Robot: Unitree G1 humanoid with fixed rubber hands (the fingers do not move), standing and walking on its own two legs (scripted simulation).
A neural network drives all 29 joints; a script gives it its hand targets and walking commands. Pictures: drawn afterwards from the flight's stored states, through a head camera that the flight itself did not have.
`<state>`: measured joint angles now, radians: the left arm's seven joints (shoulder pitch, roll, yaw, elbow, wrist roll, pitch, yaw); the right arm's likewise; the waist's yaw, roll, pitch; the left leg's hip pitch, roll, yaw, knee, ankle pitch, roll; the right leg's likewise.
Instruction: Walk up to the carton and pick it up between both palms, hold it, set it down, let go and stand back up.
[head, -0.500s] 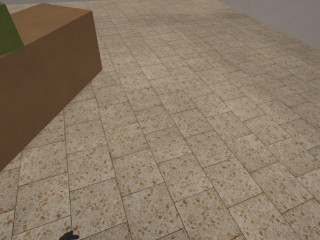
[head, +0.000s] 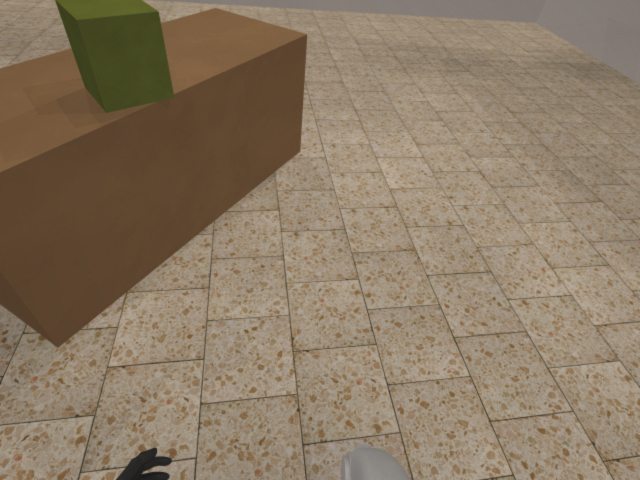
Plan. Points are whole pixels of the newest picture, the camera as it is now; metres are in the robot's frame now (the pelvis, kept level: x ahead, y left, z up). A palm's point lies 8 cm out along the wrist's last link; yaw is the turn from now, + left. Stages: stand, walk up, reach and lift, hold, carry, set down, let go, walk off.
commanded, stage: walk up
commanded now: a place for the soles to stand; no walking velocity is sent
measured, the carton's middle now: (119, 52) +1.28 +0.55 +0.01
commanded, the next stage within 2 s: none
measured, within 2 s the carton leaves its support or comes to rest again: neither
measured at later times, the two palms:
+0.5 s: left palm (160, 437) +0.22 +0.20 -0.07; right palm (469, 321) +0.42 -0.31 -0.11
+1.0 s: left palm (155, 320) +0.43 +0.26 -0.12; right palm (389, 221) +0.68 -0.20 -0.10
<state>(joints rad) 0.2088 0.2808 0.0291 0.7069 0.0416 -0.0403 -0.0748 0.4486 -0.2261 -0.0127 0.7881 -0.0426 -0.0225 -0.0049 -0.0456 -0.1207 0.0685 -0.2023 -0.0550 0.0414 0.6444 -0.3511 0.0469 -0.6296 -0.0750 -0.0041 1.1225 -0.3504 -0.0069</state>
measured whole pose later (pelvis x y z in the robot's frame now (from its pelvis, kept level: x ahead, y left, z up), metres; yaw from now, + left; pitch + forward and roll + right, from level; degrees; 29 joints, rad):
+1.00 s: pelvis +0.48 -0.01 -0.01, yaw +33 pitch -6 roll +2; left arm 0.32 0.31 0.03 0.61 0.04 0.01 -0.04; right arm 0.30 -0.22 -0.03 0.69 -0.04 -0.04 -0.04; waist -0.04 -0.10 0.15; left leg -0.33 -0.05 0.04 0.71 -0.29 0.05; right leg -0.55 -0.10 0.03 1.34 -0.43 -0.01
